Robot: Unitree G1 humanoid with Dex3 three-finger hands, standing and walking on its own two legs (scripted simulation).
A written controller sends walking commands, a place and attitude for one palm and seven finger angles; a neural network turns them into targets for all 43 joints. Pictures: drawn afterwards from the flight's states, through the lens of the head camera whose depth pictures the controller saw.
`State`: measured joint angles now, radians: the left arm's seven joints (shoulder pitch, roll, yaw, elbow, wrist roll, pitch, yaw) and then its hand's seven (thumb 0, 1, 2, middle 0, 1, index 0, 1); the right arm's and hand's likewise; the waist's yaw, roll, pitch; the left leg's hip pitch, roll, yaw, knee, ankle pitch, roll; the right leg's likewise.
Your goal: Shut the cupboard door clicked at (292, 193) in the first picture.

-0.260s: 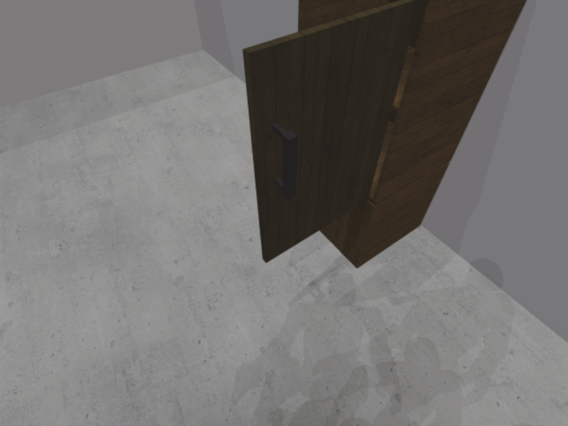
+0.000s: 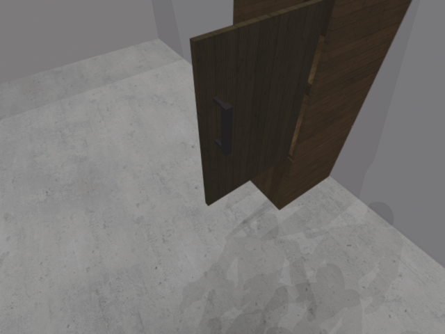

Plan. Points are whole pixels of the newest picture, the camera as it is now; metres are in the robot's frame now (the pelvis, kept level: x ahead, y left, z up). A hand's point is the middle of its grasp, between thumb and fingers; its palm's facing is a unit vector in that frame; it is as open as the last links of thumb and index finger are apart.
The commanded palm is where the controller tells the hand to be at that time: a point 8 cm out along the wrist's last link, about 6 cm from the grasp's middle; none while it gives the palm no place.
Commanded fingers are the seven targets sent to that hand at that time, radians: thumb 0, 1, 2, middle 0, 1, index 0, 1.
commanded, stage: stand and wait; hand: left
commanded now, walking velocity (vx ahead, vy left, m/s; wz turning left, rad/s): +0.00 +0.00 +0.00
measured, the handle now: (221, 127) +0.59 +0.04 +0.02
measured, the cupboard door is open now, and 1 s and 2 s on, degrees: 91 91 91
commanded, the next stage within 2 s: look at it before walking up in 0.02 s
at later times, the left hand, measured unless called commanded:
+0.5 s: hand out of the picture +0.05 +0.22 -0.16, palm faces -0.01 -0.96 -0.29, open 7.4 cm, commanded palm none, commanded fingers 0.00 0.90 0.90 -0.20 -0.30 -0.20 -0.30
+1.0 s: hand out of the picture +0.06 +0.21 -0.18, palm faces -0.10 -0.96 -0.25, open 7.4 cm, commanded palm none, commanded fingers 0.00 0.90 0.90 -0.20 -0.30 -0.20 -0.30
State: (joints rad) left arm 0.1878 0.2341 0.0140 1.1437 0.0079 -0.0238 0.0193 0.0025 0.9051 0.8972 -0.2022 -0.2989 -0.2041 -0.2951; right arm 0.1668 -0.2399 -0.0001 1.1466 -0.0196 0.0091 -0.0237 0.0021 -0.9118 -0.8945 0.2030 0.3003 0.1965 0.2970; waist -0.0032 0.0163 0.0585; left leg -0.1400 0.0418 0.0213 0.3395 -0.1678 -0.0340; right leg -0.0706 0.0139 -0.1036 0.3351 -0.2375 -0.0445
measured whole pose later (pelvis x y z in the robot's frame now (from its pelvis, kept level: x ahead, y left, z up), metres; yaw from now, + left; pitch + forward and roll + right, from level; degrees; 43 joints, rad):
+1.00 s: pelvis +0.00 +0.01 -0.01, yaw -8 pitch +0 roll +1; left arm 0.21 0.23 0.05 1.05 0.02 0.05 0.00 0.00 0.91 0.90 -0.20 -0.30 -0.20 -0.30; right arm 0.16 -0.21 -0.03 1.04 -0.02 0.03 -0.04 0.00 -0.91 -0.89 0.20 0.30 0.20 0.30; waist 0.01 -0.01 0.09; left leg -0.21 0.08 0.15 0.50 -0.28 -0.02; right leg -0.22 0.03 0.02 0.55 -0.31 -0.03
